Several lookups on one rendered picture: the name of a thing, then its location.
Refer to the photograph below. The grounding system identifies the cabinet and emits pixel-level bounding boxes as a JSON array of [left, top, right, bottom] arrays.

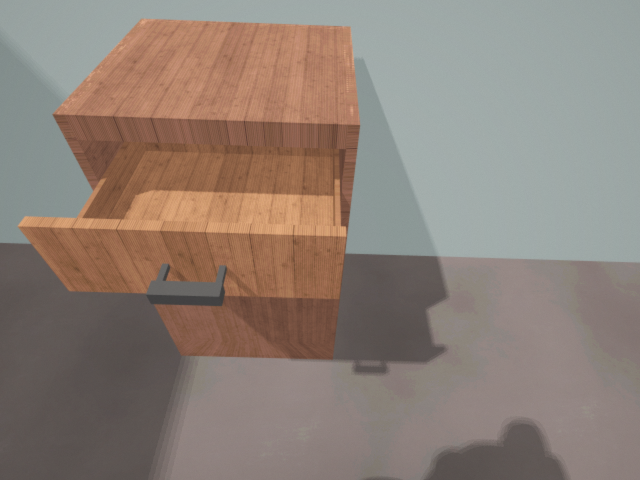
[[52, 19, 360, 360]]

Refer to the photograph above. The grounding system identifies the drawer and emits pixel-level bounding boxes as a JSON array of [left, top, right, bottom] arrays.
[[18, 142, 346, 299]]

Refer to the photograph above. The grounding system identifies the handle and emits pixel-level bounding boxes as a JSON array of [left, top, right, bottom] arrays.
[[146, 264, 227, 306]]

